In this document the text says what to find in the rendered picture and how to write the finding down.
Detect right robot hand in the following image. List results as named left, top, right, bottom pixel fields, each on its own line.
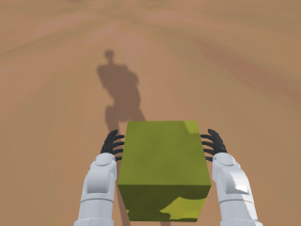
left=200, top=129, right=228, bottom=162

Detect left robot hand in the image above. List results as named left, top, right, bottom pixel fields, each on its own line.
left=100, top=129, right=125, bottom=161

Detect right robot forearm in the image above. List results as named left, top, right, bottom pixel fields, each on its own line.
left=212, top=153, right=263, bottom=226

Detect carton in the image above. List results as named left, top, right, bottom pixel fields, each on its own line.
left=118, top=121, right=212, bottom=222

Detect left robot forearm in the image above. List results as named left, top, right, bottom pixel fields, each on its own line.
left=73, top=153, right=117, bottom=226

